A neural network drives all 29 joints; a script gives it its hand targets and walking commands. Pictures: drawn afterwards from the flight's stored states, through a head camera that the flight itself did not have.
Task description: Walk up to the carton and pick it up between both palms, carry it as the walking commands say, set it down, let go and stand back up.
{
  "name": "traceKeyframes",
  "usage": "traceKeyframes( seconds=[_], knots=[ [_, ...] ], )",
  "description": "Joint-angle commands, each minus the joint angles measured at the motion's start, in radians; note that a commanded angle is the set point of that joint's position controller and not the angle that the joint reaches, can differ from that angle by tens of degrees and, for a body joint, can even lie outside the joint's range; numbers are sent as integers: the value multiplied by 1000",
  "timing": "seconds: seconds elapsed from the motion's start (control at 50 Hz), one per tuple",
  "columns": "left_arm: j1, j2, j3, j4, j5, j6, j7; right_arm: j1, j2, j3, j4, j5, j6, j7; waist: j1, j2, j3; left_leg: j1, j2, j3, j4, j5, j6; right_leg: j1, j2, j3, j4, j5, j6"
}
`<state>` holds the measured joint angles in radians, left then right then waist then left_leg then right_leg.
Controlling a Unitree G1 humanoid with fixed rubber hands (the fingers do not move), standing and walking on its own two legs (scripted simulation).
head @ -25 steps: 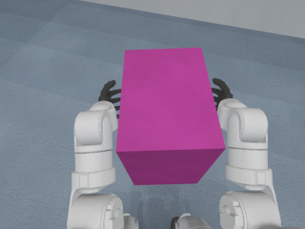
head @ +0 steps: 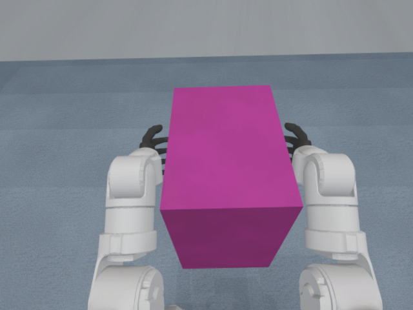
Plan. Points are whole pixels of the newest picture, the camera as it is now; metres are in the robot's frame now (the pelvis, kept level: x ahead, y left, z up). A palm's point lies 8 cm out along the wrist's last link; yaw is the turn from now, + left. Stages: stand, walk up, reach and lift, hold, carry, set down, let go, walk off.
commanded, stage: carry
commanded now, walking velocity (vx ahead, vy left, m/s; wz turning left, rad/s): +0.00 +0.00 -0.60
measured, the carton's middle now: (223, 182) +0.35 -0.01 +0.04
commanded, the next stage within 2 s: none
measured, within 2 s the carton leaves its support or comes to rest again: neither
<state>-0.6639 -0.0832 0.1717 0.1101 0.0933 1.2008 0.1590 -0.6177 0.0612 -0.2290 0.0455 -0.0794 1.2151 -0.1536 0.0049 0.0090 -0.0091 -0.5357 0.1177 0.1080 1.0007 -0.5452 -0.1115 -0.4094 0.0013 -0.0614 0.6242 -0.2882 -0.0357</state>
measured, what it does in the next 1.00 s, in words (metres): walks backwards, turning right: left foot, then right foot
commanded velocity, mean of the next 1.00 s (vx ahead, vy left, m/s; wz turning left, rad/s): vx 0.00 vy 0.00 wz -0.60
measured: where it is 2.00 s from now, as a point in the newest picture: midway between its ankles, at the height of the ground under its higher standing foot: outside the picture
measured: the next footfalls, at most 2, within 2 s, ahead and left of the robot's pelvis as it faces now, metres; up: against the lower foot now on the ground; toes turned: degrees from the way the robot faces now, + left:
left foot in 0.18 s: +0.03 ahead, +0.12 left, +0.00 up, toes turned +0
right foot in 0.46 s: -0.07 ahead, -0.12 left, +0.00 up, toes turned -24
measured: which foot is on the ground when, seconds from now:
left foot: up 0.00-0.16, down 0.18-0.46, up 0.48-0.78, down 0.80-1.00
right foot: down 0.00-0.18, up 0.20-0.44, down 0.46-0.82, up 0.84-1.00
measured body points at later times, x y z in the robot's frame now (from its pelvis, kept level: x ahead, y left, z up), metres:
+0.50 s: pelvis -0.08 +0.00 -0.01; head -0.06 -0.01 +0.44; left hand +0.32 +0.02 +0.11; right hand +0.23 -0.24 +0.10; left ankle -0.01 +0.13 -0.72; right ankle -0.10 -0.11 -0.73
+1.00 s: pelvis -0.16 +0.04 +0.01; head -0.12 +0.03 +0.45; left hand +0.23 -0.04 +0.11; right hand +0.07 -0.27 +0.11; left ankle -0.08 +0.12 -0.73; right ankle -0.21 -0.07 -0.68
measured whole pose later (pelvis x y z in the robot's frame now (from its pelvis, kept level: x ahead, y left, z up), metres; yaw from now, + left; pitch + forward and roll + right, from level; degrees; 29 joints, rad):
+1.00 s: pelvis -0.16 +0.04 +0.01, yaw -36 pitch +2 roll -2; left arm -0.65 -0.05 0.19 0.02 0.07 1.24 0.16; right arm -0.63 0.11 -0.22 0.02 -0.11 1.21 -0.16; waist 0.04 -0.01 0.02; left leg -0.36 0.14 0.19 0.61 -0.28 0.00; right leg -0.55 -0.02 -0.08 0.95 -0.45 0.03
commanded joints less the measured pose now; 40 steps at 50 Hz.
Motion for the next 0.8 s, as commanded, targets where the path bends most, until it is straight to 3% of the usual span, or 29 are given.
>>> traceKeyframes(
  seconds=[0.0,0.04,0.1,0.14,0.16,0.18,0.2,0.22,0.24,0.3,0.38,0.4,0.42,0.44,0.46,0.48,0.5,0.52,0.54,0.58,0.64,0.7,0.76,0.78],
  knots=[
    [-729,-1038,-620,-159,-421,-29,-227,-831,1087,709,-96,467,-30,244,11,-173,-485,-83,-27,-30,3,52,3,431,-245,270,-100,767,-135],
    [-676,-1028,-602,-160,-394,-24,-217,-799,1098,701,-87,478,-22,246,15,-173,-496,-26,-42,-36,-72,76,17,386,-237,279,-121,602,-133],
    [-633,-1017,-593,-159,-369,-17,-207,-748,1107,683,-60,475,-13,250,15,-191,-496,92,-83,-20,-250,109,33,311,-217,290,-117,500,-118],
    [-653,-1008,-602,-150,-370,-13,-204,-732,1107,675,-35,468,-13,252,-7,-161,-495,293,-85,15,-504,255,52,191,-168,247,-59,440,-67],
    [-656,-1005,-604,-144,-372,-10,-204,-723,1100,669,-20,462,-13,253,-18,-72,-504,467,22,-80,-578,343,82,41,-113,191,49,296,-20],
    [-625,-1016,-614,-153,-373,-1,-210,-654,1099,654,8,444,-19,257,-27,237,-475,576,299,-351,-587,688,202,-242,26,47,241,-103,37],
    [-665,-1039,-635,-160,-391,-2,-216,-678,1101,667,-24,441,-27,257,-21,296,-491,572,399,-380,-561,938,303,-267,-23,38,432,-340,41],
    [-668,-1059,-648,-157,-399,-2,-222,-685,1091,666,-47,429,-26,254,-16,197,-476,550,360,-308,-541,992,296,-228,-46,69,468,-318,29],
    [-716,-1070,-665,-161,-423,-7,-230,-746,1074,667,-85,426,-32,251,-15,127,-457,523,329,-237,-537,931,273,-205,-55,57,471,-264,33],
    [-760,-1083,-692,-155,-471,-10,-238,-808,1029,658,-139,415,-36,240,-17,160,-424,453,253,-64,-526,762,212,-126,-35,-6,355,-189,61],
    [-656,-1085,-673,-88,-470,12,-241,-687,1000,619,-85,362,-12,229,-30,228,-459,490,262,7,-444,850,187,-11,16,-84,98,-173,70],
    [-620,-1087,-661,-63,-462,17,-245,-653,1001,612,-63,349,-7,227,-21,223,-457,495,254,29,-400,861,162,30,27,-105,-22,-110,70],
    [-598,-1087,-651,-42,-456,20,-251,-629,1005,608,-44,342,-5,227,-12,179,-451,457,232,58,-329,811,114,106,12,-83,-178,-3,70],
    [-566,-1096,-638,-28,-449,23,-257,-591,1017,606,-33,336,-3,228,-7,104,-464,329,215,59,-254,671,54,240,-71,31,-234,121,49],
    [-569,-1086,-618,-8,-437,14,-261,-615,1030,614,-40,335,-4,233,8,-141,-478,49,97,64,-132,323,-12,403,-279,322,-156,660,-51],
    [-642,-1076,-630,-48,-445,-4,-259,-719,1048,649,-66,378,-13,237,15,-309,-466,-107,6,50,-7,-143,-26,455,-350,416,-102,1060,-151],
    [-671,-1078,-633,-86,-453,-7,-258,-729,1070,667,-65,397,-20,239,11,-224,-478,-120,16,-14,80,-149,-14,489,-330,373,-74,1118,-153],
    [-654,-1073,-631,-103,-441,-8,-255,-721,1086,689,-72,417,-20,243,9,-166,-483,-131,10,-38,112,-104,-6,484,-317,342,-72,1031,-141],
    [-628,-1072,-629,-126,-428,-11,-249,-723,1105,704,-88,437,-18,246,9,-151,-476,-133,11,-52,109,-34,-2,467,-292,315,-75,933,-122],
    [-698,-1059,-635,-179,-425,-24,-239,-810,1119,728,-118,466,-26,246,6,-165,-487,-118,-10,-41,70,46,3,453,-247,271,-93,802,-120],
    [-647,-1031,-608,-181,-387,-21,-223,-793,1129,722,-104,489,-18,247,13,-177,-503,-60,-36,-48,-13,70,19,403,-244,302,-142,557,-128],
    [-611,-1018,-601,-168,-365,-13,-216,-758,1130,708,-77,487,-12,250,17,-191,-504,40,-75,-42,-167,77,39,347,-233,323,-154,474,-120],
    [-631,-1007,-614,-159,-369,-9,-214,-740,1125,695,-51,477,-12,251,-1,-182,-501,248,-113,3,-464,173,66,241,-181,299,-120,432,-67],
    [-639,-1005,-617,-156,-373,-6,-213,-722,1121,688,-37,468,-11,251,-15,-140,-512,411,-59,-32,-572,248,85,122,-143,259,-58,368,-29]
  ],
)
